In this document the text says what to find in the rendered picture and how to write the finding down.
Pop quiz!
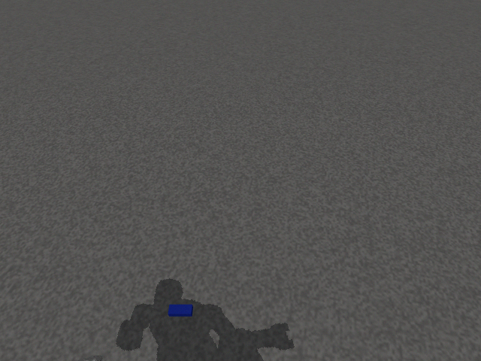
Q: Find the small box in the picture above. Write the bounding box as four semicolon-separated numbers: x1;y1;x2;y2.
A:
168;305;193;317

